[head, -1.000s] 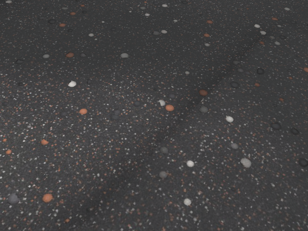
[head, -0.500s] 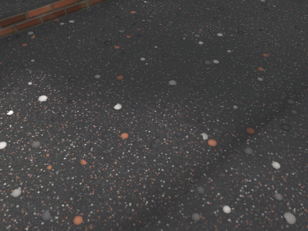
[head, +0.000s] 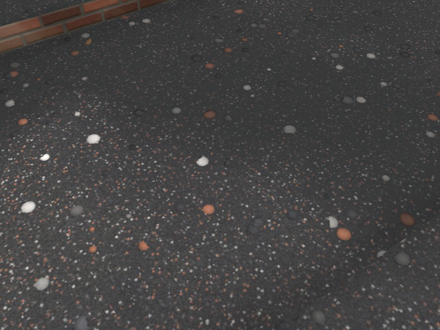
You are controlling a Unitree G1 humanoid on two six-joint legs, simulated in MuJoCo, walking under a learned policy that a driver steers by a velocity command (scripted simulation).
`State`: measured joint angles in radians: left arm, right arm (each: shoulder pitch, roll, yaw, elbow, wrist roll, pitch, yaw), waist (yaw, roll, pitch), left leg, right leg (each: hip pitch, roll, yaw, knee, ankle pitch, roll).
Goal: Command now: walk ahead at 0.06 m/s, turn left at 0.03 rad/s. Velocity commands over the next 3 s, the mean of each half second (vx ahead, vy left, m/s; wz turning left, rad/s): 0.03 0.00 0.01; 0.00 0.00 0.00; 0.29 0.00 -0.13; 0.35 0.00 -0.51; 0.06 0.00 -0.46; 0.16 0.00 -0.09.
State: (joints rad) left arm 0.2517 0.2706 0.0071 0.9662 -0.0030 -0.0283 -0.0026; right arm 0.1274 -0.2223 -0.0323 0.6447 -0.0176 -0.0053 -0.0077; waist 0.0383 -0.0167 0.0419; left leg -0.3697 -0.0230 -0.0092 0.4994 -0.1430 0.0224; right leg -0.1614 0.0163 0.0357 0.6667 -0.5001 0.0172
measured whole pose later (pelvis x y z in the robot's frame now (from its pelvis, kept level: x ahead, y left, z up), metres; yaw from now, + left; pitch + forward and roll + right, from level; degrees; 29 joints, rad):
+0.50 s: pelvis +0.05 -0.02 +0.01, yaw +0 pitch -1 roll +0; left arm 0.21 0.24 -0.01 1.04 0.00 0.02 0.02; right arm 0.19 -0.23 -0.05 0.87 0.00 0.02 -0.03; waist 0.00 0.01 0.04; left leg -0.24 0.00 -0.03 0.47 -0.21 -0.01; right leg -0.09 0.00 0.01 0.46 -0.34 -0.01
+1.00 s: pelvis +0.04 -0.04 +0.01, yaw +1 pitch -1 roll +0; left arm 0.29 0.21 -0.02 1.10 0.01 0.00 0.02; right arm 0.20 -0.22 -0.04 1.08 0.00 0.03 -0.05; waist 0.00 0.01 0.04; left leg -0.23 0.02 -0.05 0.43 -0.17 -0.04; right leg -0.08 0.03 0.00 0.40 -0.30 -0.03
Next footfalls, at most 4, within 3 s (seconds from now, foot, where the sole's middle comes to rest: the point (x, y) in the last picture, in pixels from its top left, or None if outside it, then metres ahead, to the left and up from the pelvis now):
0.12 right None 0.03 -0.14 -0.77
1.84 right None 0.44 -0.15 -0.77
2.42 left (228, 270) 0.73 0.01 -0.92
2.70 right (283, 315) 0.52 -0.15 -0.77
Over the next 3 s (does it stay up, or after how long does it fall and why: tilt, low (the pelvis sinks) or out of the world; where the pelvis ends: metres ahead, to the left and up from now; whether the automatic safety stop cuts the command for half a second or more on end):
stays up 0.66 -0.05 -0.13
